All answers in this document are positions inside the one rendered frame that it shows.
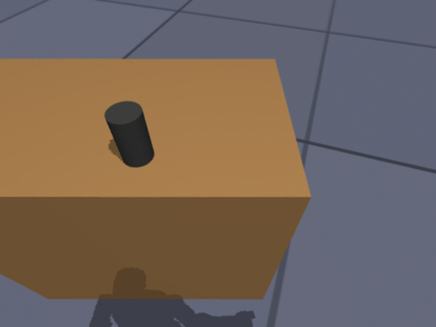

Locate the can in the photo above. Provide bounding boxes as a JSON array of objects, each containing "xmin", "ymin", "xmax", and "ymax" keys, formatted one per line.
[{"xmin": 104, "ymin": 102, "xmax": 154, "ymax": 168}]

